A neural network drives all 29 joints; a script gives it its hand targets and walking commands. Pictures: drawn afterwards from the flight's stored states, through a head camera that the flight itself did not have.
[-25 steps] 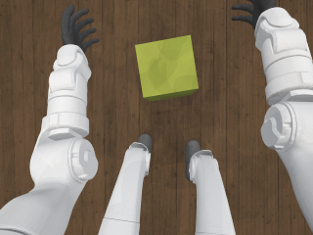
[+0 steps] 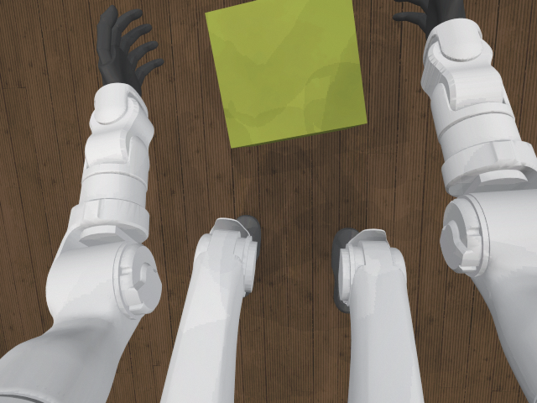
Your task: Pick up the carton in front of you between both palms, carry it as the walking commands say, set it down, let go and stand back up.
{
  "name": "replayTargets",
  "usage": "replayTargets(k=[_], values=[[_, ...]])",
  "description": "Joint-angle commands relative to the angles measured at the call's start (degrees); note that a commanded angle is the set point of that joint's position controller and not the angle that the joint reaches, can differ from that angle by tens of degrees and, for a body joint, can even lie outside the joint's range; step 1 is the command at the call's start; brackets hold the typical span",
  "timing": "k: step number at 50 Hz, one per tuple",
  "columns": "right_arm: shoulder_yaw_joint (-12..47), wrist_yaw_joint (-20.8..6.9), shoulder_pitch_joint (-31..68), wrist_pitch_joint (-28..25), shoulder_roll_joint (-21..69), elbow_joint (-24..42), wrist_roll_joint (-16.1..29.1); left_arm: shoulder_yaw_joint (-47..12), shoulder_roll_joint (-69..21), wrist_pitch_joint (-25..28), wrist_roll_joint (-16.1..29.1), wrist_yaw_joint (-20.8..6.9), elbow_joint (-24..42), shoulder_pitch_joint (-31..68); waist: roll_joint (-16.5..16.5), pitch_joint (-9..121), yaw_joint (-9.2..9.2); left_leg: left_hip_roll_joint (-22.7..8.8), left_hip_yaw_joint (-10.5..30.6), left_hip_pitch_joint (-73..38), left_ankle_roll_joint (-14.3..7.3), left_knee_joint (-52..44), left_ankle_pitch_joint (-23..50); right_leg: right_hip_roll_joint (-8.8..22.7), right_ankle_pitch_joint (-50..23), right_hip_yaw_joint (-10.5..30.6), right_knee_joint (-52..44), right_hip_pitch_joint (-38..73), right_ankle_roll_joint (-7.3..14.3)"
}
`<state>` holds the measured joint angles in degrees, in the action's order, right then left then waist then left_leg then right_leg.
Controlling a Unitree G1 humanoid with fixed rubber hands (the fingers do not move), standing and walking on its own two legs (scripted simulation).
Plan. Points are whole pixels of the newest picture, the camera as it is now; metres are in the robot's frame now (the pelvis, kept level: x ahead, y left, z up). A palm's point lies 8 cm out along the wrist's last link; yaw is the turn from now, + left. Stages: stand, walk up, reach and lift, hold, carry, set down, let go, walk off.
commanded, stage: reach and lift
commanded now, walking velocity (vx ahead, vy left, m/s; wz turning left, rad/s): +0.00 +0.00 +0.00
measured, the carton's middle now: (289, 83) +0.51 +0.02 -0.38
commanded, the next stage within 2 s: none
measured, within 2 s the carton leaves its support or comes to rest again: leaves its support in 1.26 s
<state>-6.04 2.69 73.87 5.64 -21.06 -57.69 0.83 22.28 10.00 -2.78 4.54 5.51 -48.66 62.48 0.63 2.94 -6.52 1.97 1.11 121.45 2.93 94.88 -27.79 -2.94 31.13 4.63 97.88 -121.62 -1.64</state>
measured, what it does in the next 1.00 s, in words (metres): lowers itself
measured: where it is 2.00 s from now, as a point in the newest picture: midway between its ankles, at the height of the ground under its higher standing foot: (293, 277)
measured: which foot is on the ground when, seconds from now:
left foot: down 0.00-1.00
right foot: down 0.00-1.00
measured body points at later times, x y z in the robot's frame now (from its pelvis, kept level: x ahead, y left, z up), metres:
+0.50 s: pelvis -0.04 +0.00 -0.12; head +0.35 -0.02 +0.10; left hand +0.50 +0.20 -0.32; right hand +0.55 -0.17 -0.33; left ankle +0.09 +0.13 -0.47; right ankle +0.06 -0.12 -0.47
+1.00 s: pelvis -0.04 +0.00 -0.13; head +0.33 -0.01 +0.10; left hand +0.50 +0.17 -0.31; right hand +0.54 -0.13 -0.32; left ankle +0.09 +0.13 -0.47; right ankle +0.06 -0.12 -0.47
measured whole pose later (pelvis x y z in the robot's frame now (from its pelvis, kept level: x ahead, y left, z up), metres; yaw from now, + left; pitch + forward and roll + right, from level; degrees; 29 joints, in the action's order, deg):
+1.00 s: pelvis -0.04 +0.00 -0.13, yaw -1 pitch +37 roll +3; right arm 3.7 5.1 93.2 4.8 -22.0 -71.1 10.7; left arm 13.2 13.5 -2.4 11.0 9.3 -64.8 85.5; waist -0.2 -23.2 -5.0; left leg 1.0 1.1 129.4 3.4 122.4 -30.0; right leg -3.0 33.0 3.0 125.6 -129.5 -1.4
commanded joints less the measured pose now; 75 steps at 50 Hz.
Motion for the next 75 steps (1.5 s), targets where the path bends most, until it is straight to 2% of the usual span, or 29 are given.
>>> replayTargets(k=[1, 4, 8, 11, 17, 18, 22, 28, 30, 35, 37, 39, 42, 45, 48, 49, 50, 51, 53, 56, 59, 64, 66, 68, 71, 73, 75], values=[[3.32, 1.33, 21.66, 0.03, -8.85, 8.27, 4.60, -4.11, 10.06, -0.67, 6.03, 1.79, 7.21, 14.65, 10.91, 68.95, -1.79, 1.04, -6.19, -31.54, 2.04, 4.47, 27.24, -0.07, -26.77, -4.79, 3.82, 40.26, -0.72], [3.51, 1.12, 26.16, 1.25, -9.85, 6.76, 6.30, -5.34, 11.60, -1.93, 6.78, 2.55, 6.34, 20.41, 9.84, 65.54, -2.05, 0.48, -6.76, -28.58, 1.93, 6.87, 20.52, 0.19, -20.39, -5.00, 6.58, 38.49, -0.49], [4.47, 0.54, 30.42, 2.28, -11.55, -0.54, 7.56, -6.00, 12.31, -3.18, 6.53, 3.00, 0.16, 26.15, 7.82, 55.29, -2.42, -0.55, -6.87, -26.06, 1.75, 9.63, 10.92, 1.08, -9.20, -4.71, 8.56, 31.32, 0.16], [5.56, -0.12, 32.62, 1.64, -12.07, -5.43, 8.25, -5.95, 12.30, -2.60, 5.84, 2.81, -3.67, 29.37, 6.22, 49.36, -2.40, -1.03, -6.58, -24.83, 1.63, 12.01, 8.08, 1.76, -5.78, -4.19, 10.40, 27.35, 0.44], [7.08, -0.61, 36.01, -0.90, -13.28, -9.80, 9.56, -6.43, 12.48, -0.39, 5.02, 2.57, -8.18, 34.04, 4.26, 44.28, -1.78, -1.37, -5.31, -25.97, 1.29, 16.90, 11.53, 2.23, -7.78, -3.77, 15.00, 22.48, 0.48], [7.53, -0.51, 36.83, -1.46, -13.62, -9.32, 9.62, -6.05, 12.53, 0.09, 5.07, 2.63, -7.70, 34.66, 4.66, 44.12, -2.22, -1.30, -5.19, -24.98, 1.24, 17.47, 12.45, 2.47, -8.79, -3.50, 15.68, 22.79, 0.51], [9.15, 0.53, 38.54, -2.87, -13.03, -5.64, 9.85, -6.35, 14.04, 1.53, 6.25, 2.72, -7.31, 34.67, 8.45, 47.28, -1.67, -0.74, -4.23, -27.05, 0.26, 20.12, 19.54, 1.98, -16.54, -3.96, 18.30, 25.86, -0.10], [10.97, 1.42, 33.08, -3.17, -8.48, -3.69, 12.53, -7.29, 13.90, 2.57, 6.43, 2.66, -10.69, 28.86, 8.08, 50.67, -4.24, -0.11, -5.03, -28.26, -0.05, 21.79, 24.75, 0.69, -22.55, -3.81, 20.35, 29.43, -0.74], [10.78, 1.63, 31.80, -3.03, -7.64, -4.17, 12.29, -7.72, 13.37, 2.71, 6.67, 2.61, -10.62, 28.36, 7.26, 49.87, -4.05, -0.08, -5.08, -27.53, 0.16, 21.58, 24.35, 0.40, -21.82, -3.99, 20.40, 28.55, -0.61], [7.55, 2.22, 29.52, -2.85, -8.18, -6.69, 9.58, -9.25, 11.53, 2.68, 7.66, 2.22, -8.90, 30.33, 5.49, 45.63, -0.51, -0.22, -4.71, -25.50, 0.82, 21.40, 20.71, 0.36, -17.49, -4.36, 19.30, 23.72, -0.22], [6.95, 2.47, 30.44, -2.91, -8.37, -6.93, 8.96, -9.71, 11.15, 2.55, 8.10, 2.19, -8.56, 31.42, 5.11, 44.68, 0.21, -0.26, -4.70, -24.84, 0.91, 21.32, 19.02, 0.48, -15.79, -4.38, 18.76, 22.88, 0.03], [7.14, 2.55, 32.06, -2.88, -8.17, -6.83, 9.01, -10.04, 10.87, 2.29, 8.41, 2.24, -8.86, 32.32, 5.05, 43.82, 0.06, -0.26, -4.77, -24.23, 0.93, 21.06, 17.21, 0.57, -13.85, -4.34, 18.29, 22.64, 0.24], [8.90, 2.31, 34.80, -2.62, -5.81, -6.52, 9.97, -10.87, 9.47, 1.81, 8.59, 2.31, -9.46, 34.24, 5.55, 42.47, -1.09, -0.01, -5.00, -23.76, 0.79, 20.26, 14.32, 0.49, -10.74, -4.29, 17.68, 23.10, 0.40], [11.23, 1.20, 37.78, -2.09, 0.97, -6.39, 10.82, -11.85, 5.23, 1.50, 7.70, 1.86, -9.90, 37.10, 6.71, 40.62, -2.49, 0.58, -5.34, -23.90, 0.30, 19.62, 11.80, -0.24, -8.30, -4.37, 17.33, 24.07, 0.53], [12.55, -1.95, 42.82, -1.16, 15.14, -6.09, 9.37, -11.02, -6.48, 0.60, 4.30, -0.48, -10.24, 41.76, 7.16, 39.39, -3.61, 1.59, -5.86, -24.19, 0.03, 20.17, 11.24, -1.64, -8.10, -4.40, 17.60, 24.15, 0.66], [12.53, -3.46, 44.28, -0.74, 21.91, -6.01, 7.91, -11.56, -13.49, 0.00, 3.12, -2.19, -9.37, 44.61, 6.75, 39.37, -3.29, 2.17, -5.96, -24.10, 0.07, 20.70, 11.60, -2.26, -8.83, -4.36, 17.79, 24.38, 0.80], [13.92, -6.01, 45.86, -0.13, 33.77, -5.97, 7.43, -14.90, -26.00, -0.81, 2.82, -5.06, -7.71, 49.01, 6.06, 38.91, -2.80, 3.01, -6.11, -24.44, -0.03, 21.02, 12.68, -3.16, -9.96, -4.56, 18.26, 23.55, 1.08], [13.24, -8.16, 45.40, 0.32, 40.67, -6.03, 5.96, -15.78, -32.77, -1.85, 1.87, -7.60, -7.10, 51.57, 6.47, 37.14, -2.05, 3.29, -6.39, -23.63, 0.10, 21.42, 12.55, -3.50, -10.18, -4.93, 18.69, 21.95, 1.16], [10.83, -11.20, 42.24, 1.68, 49.37, -4.96, 4.53, -16.49, -40.32, -3.87, 0.56, -11.54, -5.04, 52.69, 6.25, 35.52, -1.34, 3.66, -6.76, -21.89, -0.39, 21.97, 11.85, -4.09, -10.22, -5.75, 19.10, 19.78, 1.19], [9.53, -13.32, 39.61, 2.55, 55.42, -2.56, 4.05, -17.19, -46.62, -6.02, 0.78, -14.65, -1.56, 52.09, 5.12, 37.95, -1.30, 4.17, -6.89, -21.60, -1.23, 22.57, 15.04, -4.58, -13.50, -6.60, 19.64, 18.53, 1.47], [11.37, -13.22, 39.43, 2.77, 59.34, 2.65, 5.19, -19.02, -50.90, -6.78, 2.99, -15.44, 2.19, 51.62, 5.01, 45.52, -1.00, 4.55, -6.61, -24.22, -1.23, 23.05, 21.29, -4.71, -19.19, -7.04, 20.21, 21.00, 1.73], [18.49, -11.12, 43.86, 4.00, 65.62, 16.10, 9.36, -25.22, -57.05, -8.76, 7.34, -14.86, 11.28, 52.12, 6.66, 69.23, -1.74, 5.28, -7.14, -32.19, -0.58, 23.13, 30.34, -5.36, -29.37, -7.67, 20.18, 33.93, 1.25], [20.70, -10.25, 44.46, 5.23, 68.35, 20.53, 9.74, -27.07, -58.81, -10.37, 7.57, -14.73, 14.53, 51.42, 7.55, 77.07, -1.93, 5.61, -7.69, -32.96, -0.13, 22.22, 30.57, -5.54, -31.04, -7.89, 19.24, 39.52, 0.83], [20.69, -9.52, 42.13, 6.87, 71.44, 22.33, 8.24, -28.24, -59.19, -11.99, 6.76, -15.13, 16.87, 51.17, 7.94, 81.51, -1.47, 5.80, -8.48, -30.49, 0.30, 20.78, 28.31, -5.66, -31.33, -7.91, 17.66, 44.34, 0.46], [18.80, -8.65, 35.08, 9.52, 74.52, 19.01, 4.93, -30.61, -60.84, -13.94, 5.02, -15.11, 19.00, 49.55, 6.87, 79.87, 0.66, 6.12, -8.62, -29.05, 0.45, 16.78, 22.63, -6.19, -26.56, -8.67, 13.85, 42.57, 0.16], [15.83, -9.09, 30.52, 11.02, 75.39, 14.91, 1.99, -29.31, -61.72, -15.09, 2.44, -15.32, 16.06, 46.60, 5.42, 71.89, 1.43, 6.23, -8.19, -28.53, 0.26, 13.61, 17.11, -6.52, -19.20, -8.95, 10.52, 35.95, 0.32], [12.18, -10.09, 28.65, 11.89, 75.78, 10.96, -0.74, -25.74, -62.44, -16.04, -1.06, -15.59, 11.40, 43.47, 3.94, 62.25, 1.26, 6.39, -8.02, -25.87, 0.01, 10.46, 10.72, -6.80, -11.22, -9.02, 6.98, 28.98, 0.59]])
